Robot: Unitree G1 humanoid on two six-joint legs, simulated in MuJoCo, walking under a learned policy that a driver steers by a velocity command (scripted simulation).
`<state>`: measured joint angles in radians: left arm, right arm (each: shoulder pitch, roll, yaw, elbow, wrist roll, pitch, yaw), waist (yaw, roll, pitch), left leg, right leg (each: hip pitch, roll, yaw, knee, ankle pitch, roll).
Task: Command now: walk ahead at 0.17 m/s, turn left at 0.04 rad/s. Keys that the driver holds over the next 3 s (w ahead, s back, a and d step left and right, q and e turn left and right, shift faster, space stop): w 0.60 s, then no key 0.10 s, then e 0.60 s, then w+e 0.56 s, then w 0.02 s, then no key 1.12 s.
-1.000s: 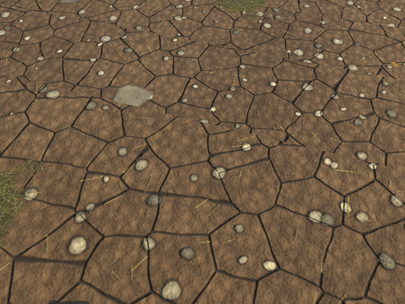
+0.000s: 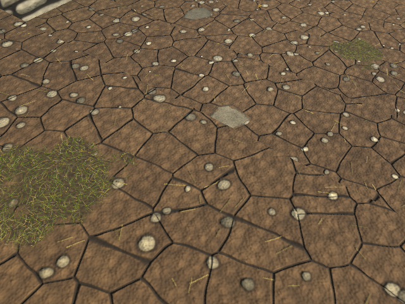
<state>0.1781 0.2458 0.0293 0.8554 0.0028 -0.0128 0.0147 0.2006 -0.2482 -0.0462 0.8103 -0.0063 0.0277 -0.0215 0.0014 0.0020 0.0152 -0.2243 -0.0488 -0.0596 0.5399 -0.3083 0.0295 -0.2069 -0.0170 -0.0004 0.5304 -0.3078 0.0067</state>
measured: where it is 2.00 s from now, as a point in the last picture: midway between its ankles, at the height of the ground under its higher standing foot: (257, 288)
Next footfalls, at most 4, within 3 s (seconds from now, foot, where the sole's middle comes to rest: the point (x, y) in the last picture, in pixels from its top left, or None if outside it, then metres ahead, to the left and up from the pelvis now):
0.60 right None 0.41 -0.13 -0.77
1.10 left None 0.53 0.08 -0.77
1.50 right None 0.41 -0.16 -0.77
1.96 left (258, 228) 0.81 -0.17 -0.77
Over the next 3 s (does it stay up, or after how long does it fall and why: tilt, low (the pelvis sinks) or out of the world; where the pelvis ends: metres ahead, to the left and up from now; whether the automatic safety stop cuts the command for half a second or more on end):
stays up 0.71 -0.27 0.00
